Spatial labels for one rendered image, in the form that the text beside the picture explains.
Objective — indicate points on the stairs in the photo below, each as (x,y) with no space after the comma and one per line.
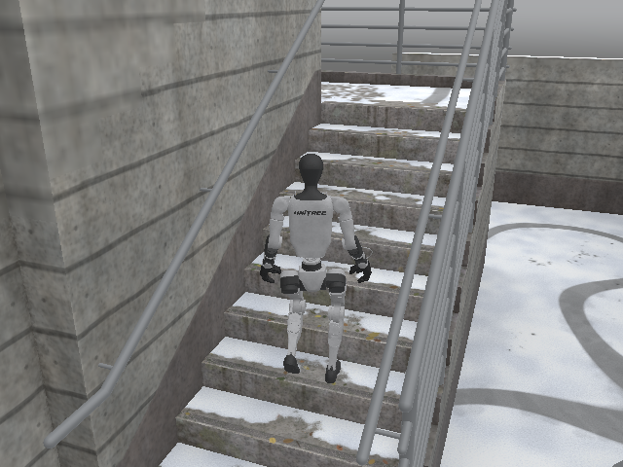
(250,412)

